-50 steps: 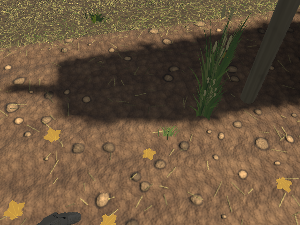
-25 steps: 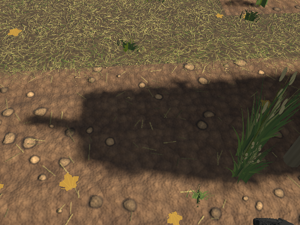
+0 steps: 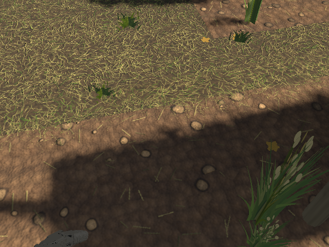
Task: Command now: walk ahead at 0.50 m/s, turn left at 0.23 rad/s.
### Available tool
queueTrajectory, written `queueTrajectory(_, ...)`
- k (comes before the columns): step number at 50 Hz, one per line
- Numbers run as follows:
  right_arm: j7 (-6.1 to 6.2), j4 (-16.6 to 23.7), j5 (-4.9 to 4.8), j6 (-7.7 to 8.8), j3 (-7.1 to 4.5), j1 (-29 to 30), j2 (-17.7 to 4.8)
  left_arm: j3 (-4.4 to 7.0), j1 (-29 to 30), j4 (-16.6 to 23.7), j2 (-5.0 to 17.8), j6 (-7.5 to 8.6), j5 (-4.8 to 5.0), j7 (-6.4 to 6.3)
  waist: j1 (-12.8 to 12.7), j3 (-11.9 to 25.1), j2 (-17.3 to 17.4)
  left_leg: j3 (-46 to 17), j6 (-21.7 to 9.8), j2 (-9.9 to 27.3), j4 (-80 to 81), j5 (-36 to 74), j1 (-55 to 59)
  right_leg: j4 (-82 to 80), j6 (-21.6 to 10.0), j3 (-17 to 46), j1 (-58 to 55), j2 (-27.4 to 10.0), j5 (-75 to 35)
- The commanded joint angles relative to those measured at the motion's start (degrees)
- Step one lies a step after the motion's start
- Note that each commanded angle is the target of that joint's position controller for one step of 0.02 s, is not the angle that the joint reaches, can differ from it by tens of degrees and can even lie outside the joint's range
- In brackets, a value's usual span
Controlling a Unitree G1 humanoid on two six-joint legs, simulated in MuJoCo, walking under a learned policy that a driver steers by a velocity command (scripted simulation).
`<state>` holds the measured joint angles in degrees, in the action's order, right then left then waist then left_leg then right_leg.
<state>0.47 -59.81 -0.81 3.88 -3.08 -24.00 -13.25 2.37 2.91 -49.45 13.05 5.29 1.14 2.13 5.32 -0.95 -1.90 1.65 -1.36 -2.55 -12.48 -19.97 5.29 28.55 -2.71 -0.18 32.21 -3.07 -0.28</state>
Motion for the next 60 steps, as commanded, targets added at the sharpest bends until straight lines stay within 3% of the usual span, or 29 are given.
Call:
queueTrajectory(1, 0.40, 2.3, -0.24, -0.35, -2.07, 1.2, -10.3, 3.04, -5.1, 1.9, 9.3, 1.66, 0.01, -0.09, -8.2, 2.6, 7.2, -7.7, -7.2, 15.0, -11.5, 46.2, -2.1, -2.9, -2.3, -1.8, -12.8, 3.0, 3.1)
queueTrajectory(2, 0.28, 3.6, 0.28, -0.28, -1.39, 2.6, -8.6, 4.38, -16.6, -1.0, 12.4, 1.82, -0.64, -0.64, -12.9, 10.5, 6.4, -5.9, -5.3, 11.7, -24.4, 42.2, -11.2, 0.7, -4.9, 1.6, -30.9, -0.8, 0.6)
queueTrajectory(3, -0.05, 5.2, 0.78, 0.53, 0.12, -1.5, -3.3, 5.79, -26.0, -2.4, 18.1, 1.53, -1.78, -1.30, -13.2, 20.8, -4.4, -1.8, -1.1, 3.7, -46.6, 18.6, -33.1, 0.8, -11.6, 21.7, -55.6, -16.1, 3.0)
queueTrajectory(4, -0.30, 4.2, -0.58, 1.65, 0.76, -4.5, -1.6, 4.76, -27.1, -3.1, 15.2, 0.94, -1.32, -1.23, -12.3, 27.9, -13.3, -7.0, -0.3, -0.2, -59.4, -13.5, -43.3, -7.5, -16.0, 40.0, -60.8, -23.0, 10.3)
queueTrajectory(5, -0.24, 4.8, -2.05, 2.14, -1.00, 0.1, -7.7, 3.51, -22.7, -2.3, 10.9, 0.83, -0.82, -1.37, -12.2, 18.7, -8.0, -9.7, -0.9, 3.6, -64.2, -11.5, -48.1, -9.7, -12.8, 33.7, -52.8, -20.6, 15.2)
queueTrajectory(8, 0.75, 6.4, -1.27, 0.80, -2.18, 6.1, -6.9, 1.65, -11.5, -1.2, 4.8, 1.44, -1.43, -1.18, -6.9, 3.3, -2.3, -7.2, -1.8, 10.3, -57.7, 1.1, -43.4, -17.0, -7.1, 13.6, -28.0, -13.8, 11.1)
queueTrajectory(10, 0.59, 6.4, -1.30, -0.84, -1.85, 3.5, -3.0, 1.94, -10.1, -1.9, 5.1, 1.64, -1.84, -1.07, -4.5, 1.5, -4.2, -7.2, -1.6, 11.7, -55.6, 3.3, -39.1, -20.1, -7.4, 8.0, -21.5, -13.1, 8.2)
queueTrajectory(14, 0.51, 9.5, -0.69, -2.03, -2.59, 8.3, -3.8, 2.76, -12.0, -3.2, 7.6, 1.87, -2.22, -2.23, -4.0, -1.1, -1.6, -7.9, -0.8, 11.8, -48.6, 12.9, -44.9, -22.0, -7.7, -0.3, -21.7, -12.4, 0.5)
queueTrajectory(18, -1.14, 12.1, -0.38, -1.40, -2.07, 15.3, -3.0, 3.11, -14.1, -3.5, 9.3, 1.30, -1.98, -3.30, -5.9, -2.3, -0.5, -4.3, -0.6, 10.6, -35.2, 23.0, -43.9, -22.5, -6.3, -7.1, -24.2, -11.0, -2.1)
queueTrajectory(24, -3.40, 17.9, -0.43, -1.58, -1.28, 25.0, -3.2, 4.08, -19.8, -4.7, 11.9, -0.78, -0.42, -3.63, -8.7, -4.9, 0.0, 0.7, -2.8, 8.6, -25.5, 16.8, -46.4, -17.5, -5.2, -11.0, -36.5, -14.6, -10.0)
queueTrajectory(26, -3.82, 18.9, -0.46, -1.81, -2.07, 23.2, -5.1, 4.59, -18.6, -4.1, 13.5, -1.51, 0.05, -3.76, -6.5, -2.3, -2.1, 4.0, -4.7, 5.3, -24.9, 10.8, -40.3, -10.8, -3.9, -12.7, -38.5, -14.8, -27.8)
queueTrajectory(28, -3.66, 16.9, -0.85, -1.94, -4.31, 11.8, -8.9, 4.80, -16.6, -3.3, 14.6, -2.44, 0.50, -3.92, 0.5, 4.3, -2.7, 6.9, -7.8, 0.1, -21.5, 9.8, -24.5, 6.2, -1.9, -14.7, -36.3, -12.9, -40.5)
queueTrajectory(29, -2.64, 14.2, -0.94, -2.19, -6.57, 2.0, -13.4, 4.41, -16.8, -2.6, 13.9, -2.35, 0.03, -3.99, 4.9, 9.5, 0.4, 1.9, -10.4, 0.6, -18.6, 12.0, -7.3, 21.7, 0.7, -15.1, -25.5, -10.6, -30.2)
queueTrajectory(30, -1.67, 13.5, -1.21, -2.30, -7.96, 0.2, -20.4, 2.11, -20.2, 0.5, 5.8, -1.11, -2.22, -3.38, 0.0, 12.7, 15.3, -26.8, -19.0, 15.3, -15.3, 7.0, 11.4, 42.8, 4.4, -13.5, 0.2, -1.0, 17.2)
queueTrajectory(31, -2.01, 15.8, -0.25, -1.35, -6.77, -0.5, -18.9, 1.50, -18.0, 2.2, 6.4, 1.78, -0.46, -2.50, 0.1, 21.7, 13.6, -50.5, -25.2, 22.7, -4.9, 0.5, 18.5, 53.0, 4.3, 1.3, 10.5, 5.3, 34.9)
queueTrajectory(32, -2.22, 15.5, 0.35, -0.61, -5.46, 0.3, -14.4, 2.38, -11.3, 4.0, 9.7, 3.45, 1.75, -1.81, 2.1, 16.0, 8.7, -43.2, -21.3, 21.0, -3.4, 4.4, 16.5, 53.4, 2.6, 4.8, 16.6, 2.1, 30.3)
queueTrajectory(33, -2.11, 15.9, 0.03, -0.06, -4.83, 3.3, -12.1, 2.15, -10.3, 4.1, 9.3, 4.23, 1.65, -1.79, 0.3, 11.0, 6.0, -34.5, -18.8, 18.6, -4.2, 9.1, 9.2, 49.0, 1.3, 4.7, 16.1, -0.6, 25.3)
queueTrajectory(35, -1.91, 18.0, 0.22, 0.24, -3.49, 11.0, -8.2, 3.08, -11.7, 2.7, 10.1, 3.48, -0.68, -2.50, -4.6, 6.0, 2.2, -24.4, -15.9, 14.4, -2.7, 19.0, -6.0, 39.9, 1.7, 4.9, 7.5, -4.2, 19.6)
queueTrajectory(38, -1.03, 18.7, 0.12, 0.55, -3.61, 11.2, -9.6, 3.21, -12.1, 3.6, 8.9, 1.35, -1.52, -2.48, -6.7, 4.1, 2.8, -20.5, -16.3, 12.8, -0.4, 25.3, -14.7, 32.0, 4.2, 4.1, 2.8, -4.2, 17.1)
queueTrajectory(41, 0.15, 18.3, -0.17, 0.47, -4.11, 8.3, -11.5, 2.53, -5.4, 5.9, 7.0, 0.82, -1.99, -2.65, -4.8, 1.9, 3.5, -16.9, -14.5, 10.2, 0.3, 24.6, -17.6, 19.3, 6.0, 3.0, 3.4, -2.2, 6.7)
queueTrajectory(48, 0.51, 16.8, -0.69, -0.33, -4.02, 3.2, -10.9, 2.10, 3.6, 9.8, 7.8, 1.82, -0.61, -1.21, -1.1, 0.4, 7.4, -20.1, -10.6, 9.8, -4.0, 13.8, -15.9, 0.5, 4.8, 4.0, -2.7, 2.2, -4.2)
queueTrajectory(51, 1.01, 16.8, -0.22, -0.92, -3.91, 3.3, -10.6, 2.63, 0.5, 9.4, 9.6, 2.80, -0.57, -0.54, -2.9, 1.2, 9.4, -23.4, -9.8, 11.9, -9.1, 16.3, -11.1, -1.5, 2.9, 3.6, -5.5, 2.4, 1.6)
queueTrajectory(53, 0.89, 17.0, 0.24, -0.98, -3.01, 3.4, -8.3, 3.67, -8.8, 6.5, 11.6, 3.35, -1.57, -0.59, -6.9, 5.8, 9.7, -20.3, -7.5, 8.6, -18.5, 27.6, -10.8, -3.2, -0.6, 1.9, -18.0, 2.2, 1.8)
queueTrajectory(54, 0.74, 18.0, 1.05, -0.88, -2.02, 3.4, -6.4, 4.26, -17.5, 5.4, 14.2, 3.39, -2.32, -0.77, -10.4, 13.3, 4.8, -16.1, -5.4, 5.3, -33.6, 22.2, -17.1, -1.2, -4.5, 10.4, -31.6, -5.6, 2.0)
queueTrajectory(55, 0.59, 18.3, -0.65, -0.04, -1.25, -5.3, -3.5, 5.81, -24.6, 2.6, 19.1, 2.57, -2.61, -0.45, -7.8, 19.2, -14.8, -9.6, -0.4, -3.5, -54.0, -0.7, -38.1, -6.8, -15.3, 37.4, -49.9, -16.7, 13.5)
queueTrajectory(56, 0.59, 17.6, -0.99, 0.54, -1.40, -5.1, -7.3, 4.62, -24.4, 2.5, 14.4, 2.36, -0.17, 0.11, -8.6, 16.8, -13.8, -12.0, -0.1, -1.7, -61.3, -12.9, -47.7, -12.1, -16.5, 48.2, -51.3, -18.5, 26.5)
queueTrajectory(57, 0.31, 18.7, -0.98, 0.87, -2.07, 2.2, -10.5, 3.52, -20.5, 3.6, 10.7, 1.96, 0.39, 0.07, -9.5, 8.6, -7.3, -11.4, -0.5, 1.7, -63.3, -8.2, -51.4, -12.6, -14.0, 40.7, -44.9, -16.2, 27.6)
queueTrajectory(58, 0.34, 19.9, -0.17, 1.31, -1.85, 7.4, -10.2, 3.03, -17.7, 4.7, 9.9, 1.37, -0.43, -0.04, -9.3, 5.2, -1.9, -9.1, -0.8, 3.7, -61.6, -4.0, -50.2, -13.0, -12.4, 34.1, -38.1, -13.5, 22.6)
queueTrajectory(60, 0.40, 21.5, 1.62, 2.01, -2.10, 10.9, -9.1, 2.25, -15.5, 5.3, 8.7, 0.98, -1.22, -0.16, -6.9, 1.9, -0.2, -7.9, -0.7, 6.5, -53.5, 0.6, -46.0, -14.7, -11.5, 26.7, -28.6, -9.5, 9.5)
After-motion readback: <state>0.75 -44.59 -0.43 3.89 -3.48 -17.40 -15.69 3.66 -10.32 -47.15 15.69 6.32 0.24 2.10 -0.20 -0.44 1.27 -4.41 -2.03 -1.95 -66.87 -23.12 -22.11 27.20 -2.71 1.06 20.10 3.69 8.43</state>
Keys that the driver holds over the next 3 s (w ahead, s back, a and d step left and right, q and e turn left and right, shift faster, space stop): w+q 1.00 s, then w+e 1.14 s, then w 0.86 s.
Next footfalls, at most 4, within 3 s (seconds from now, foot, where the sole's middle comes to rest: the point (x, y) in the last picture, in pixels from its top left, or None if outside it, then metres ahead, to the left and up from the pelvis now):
0.04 right None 0.21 -0.13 -0.77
0.58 left None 0.44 0.17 -0.77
1.08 right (126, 177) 0.79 0.12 -0.77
1.52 left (57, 170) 0.85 0.44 -0.77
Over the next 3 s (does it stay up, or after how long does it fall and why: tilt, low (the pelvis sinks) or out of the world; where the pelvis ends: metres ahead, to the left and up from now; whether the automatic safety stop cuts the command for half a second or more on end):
stays up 1.57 0.34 0.00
